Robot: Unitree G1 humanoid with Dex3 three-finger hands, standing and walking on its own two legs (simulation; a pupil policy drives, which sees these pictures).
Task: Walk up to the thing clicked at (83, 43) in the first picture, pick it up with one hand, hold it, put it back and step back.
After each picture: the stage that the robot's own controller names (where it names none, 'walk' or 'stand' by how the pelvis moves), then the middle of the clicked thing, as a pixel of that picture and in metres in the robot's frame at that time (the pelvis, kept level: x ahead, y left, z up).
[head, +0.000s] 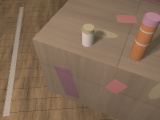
stand; (88, 35) +0.71 +0.00 -0.10
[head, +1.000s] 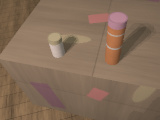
rise first; (56, 45) +0.60 +0.19 -0.08
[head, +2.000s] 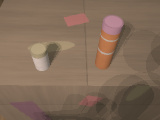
stand; (40, 57) +0.49 +0.20 -0.07
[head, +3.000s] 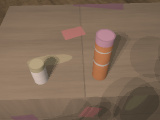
stand; (38, 71) +0.46 +0.22 -0.09
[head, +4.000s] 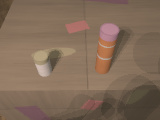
stand; (43, 63) +0.49 +0.21 -0.10
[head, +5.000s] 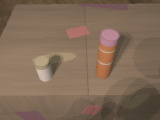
stand; (43, 68) +0.48 +0.21 -0.10
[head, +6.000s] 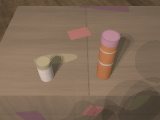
stand; (45, 69) +0.49 +0.20 -0.10
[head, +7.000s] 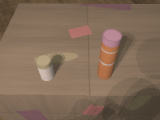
rise first; (45, 68) +0.48 +0.20 -0.10
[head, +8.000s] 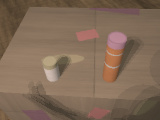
rise first; (51, 69) +0.49 +0.20 -0.10
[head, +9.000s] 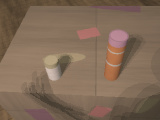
go down; (53, 67) +0.49 +0.20 -0.10
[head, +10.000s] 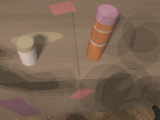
go down; (27, 51) +0.50 +0.18 -0.06
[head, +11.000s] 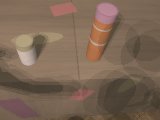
go down; (26, 50) +0.50 +0.19 -0.04
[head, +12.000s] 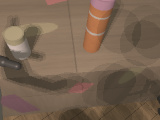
close in; (18, 43) +0.50 +0.20 -0.02
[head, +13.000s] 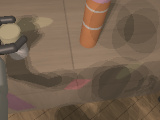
close; (14, 42) +0.48 +0.19 +0.00
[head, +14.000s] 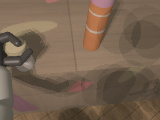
lift; (20, 55) +0.44 +0.19 -0.01
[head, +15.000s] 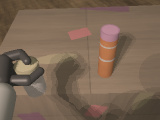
lift; (31, 77) +0.32 +0.18 +0.10
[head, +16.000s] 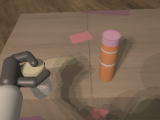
hold; (38, 79) +0.32 +0.16 +0.09
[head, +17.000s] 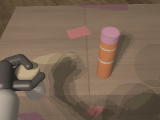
hold; (32, 81) +0.32 +0.18 +0.07
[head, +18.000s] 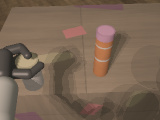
crouch; (31, 72) +0.35 +0.18 +0.08
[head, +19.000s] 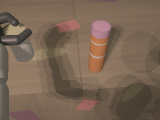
lower; (20, 43) +0.45 +0.21 +0.10
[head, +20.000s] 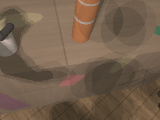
lower; (1, 36) +0.50 +0.20 +0.01
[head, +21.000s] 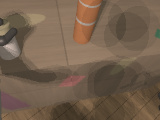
lower; (4, 40) +0.49 +0.20 +0.00
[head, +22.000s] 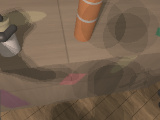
lower; (4, 37) +0.50 +0.20 +0.01
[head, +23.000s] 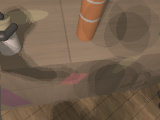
lower; (5, 35) +0.50 +0.20 +0.01
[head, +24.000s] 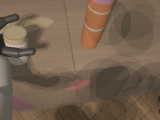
open; (17, 46) +0.46 +0.18 +0.00
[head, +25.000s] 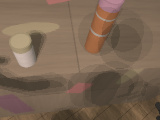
sink last; (24, 51) +0.46 +0.17 -0.02
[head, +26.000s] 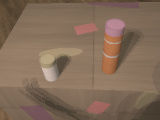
sink last; (49, 67) +0.47 +0.19 -0.05
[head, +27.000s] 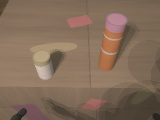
stand; (43, 65) +0.45 +0.18 -0.04
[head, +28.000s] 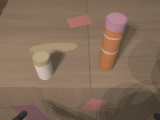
stand; (43, 65) +0.45 +0.19 -0.03
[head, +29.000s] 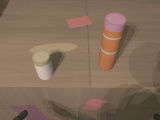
stand; (43, 65) +0.45 +0.19 -0.03
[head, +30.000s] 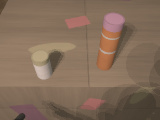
stand; (42, 65) +0.45 +0.19 -0.04
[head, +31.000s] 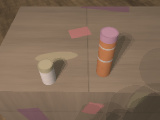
stand; (47, 72) +0.47 +0.19 -0.10
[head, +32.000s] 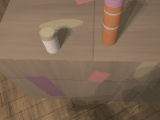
walk; (50, 40) +0.55 +0.20 -0.08
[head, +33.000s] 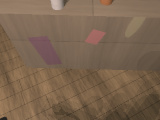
walk; out of the picture +0.80 +0.16 -0.07
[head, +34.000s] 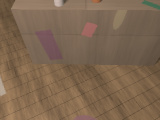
stand; out of the picture +1.06 +0.22 -0.08
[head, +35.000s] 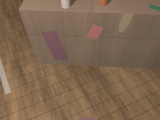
stand; out of the picture +1.06 +0.17 -0.10
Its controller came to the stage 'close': yes
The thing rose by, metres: 0.20
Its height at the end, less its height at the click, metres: +0.00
